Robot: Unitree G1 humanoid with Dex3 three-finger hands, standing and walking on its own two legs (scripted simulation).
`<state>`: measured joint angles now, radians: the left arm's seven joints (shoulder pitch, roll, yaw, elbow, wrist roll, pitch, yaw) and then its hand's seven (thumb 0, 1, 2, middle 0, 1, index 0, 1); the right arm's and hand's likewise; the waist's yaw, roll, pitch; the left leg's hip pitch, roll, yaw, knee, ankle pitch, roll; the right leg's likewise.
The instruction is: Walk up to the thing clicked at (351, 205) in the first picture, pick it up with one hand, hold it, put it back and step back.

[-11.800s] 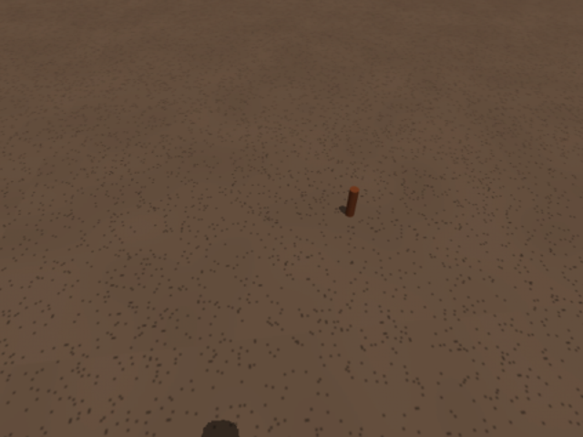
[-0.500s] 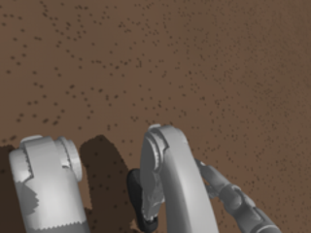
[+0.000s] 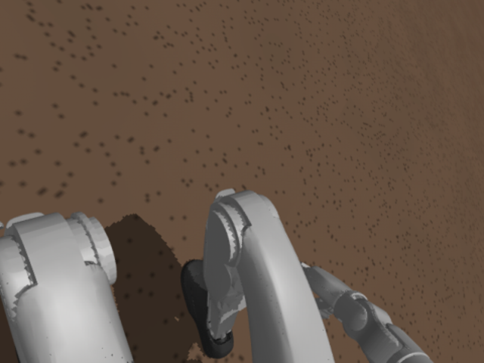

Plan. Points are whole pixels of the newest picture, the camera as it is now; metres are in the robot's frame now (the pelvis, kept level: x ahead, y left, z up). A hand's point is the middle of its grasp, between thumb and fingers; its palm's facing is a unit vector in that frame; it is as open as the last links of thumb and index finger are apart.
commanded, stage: close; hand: left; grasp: from the side
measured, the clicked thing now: out of the picture +0.42 +0.31 -0.20
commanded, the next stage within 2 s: settle in 0.86 s
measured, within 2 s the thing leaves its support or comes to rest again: leaves its support in 1.28 s
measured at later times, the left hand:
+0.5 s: hand out of the picture +0.41 +0.29 -0.17, palm faces +0.37 -0.93 +0.01, open 10.7 cm
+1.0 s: hand out of the picture +0.42 +0.30 -0.17, palm faces +0.38 -0.93 +0.00, open 5.5 cm
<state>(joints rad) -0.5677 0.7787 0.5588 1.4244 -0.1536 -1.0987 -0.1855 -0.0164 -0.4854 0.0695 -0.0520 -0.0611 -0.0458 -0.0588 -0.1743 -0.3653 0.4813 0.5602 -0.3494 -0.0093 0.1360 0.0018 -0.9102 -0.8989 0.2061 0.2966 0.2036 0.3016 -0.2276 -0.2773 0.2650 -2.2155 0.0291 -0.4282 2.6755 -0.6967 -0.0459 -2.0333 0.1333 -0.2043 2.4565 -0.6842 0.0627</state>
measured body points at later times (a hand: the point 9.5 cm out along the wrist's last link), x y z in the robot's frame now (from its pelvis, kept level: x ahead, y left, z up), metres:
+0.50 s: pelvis +0.00 +0.00 +0.00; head +0.22 +0.19 +0.34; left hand +0.39 +0.34 -0.17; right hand +0.19 -0.23 -0.03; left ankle +0.08 +0.13 -0.24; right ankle +0.13 -0.13 -0.24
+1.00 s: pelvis +0.00 +0.00 +0.00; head +0.22 +0.19 +0.34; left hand +0.39 +0.35 -0.17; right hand +0.18 -0.24 -0.03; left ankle +0.08 +0.13 -0.24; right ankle +0.13 -0.13 -0.24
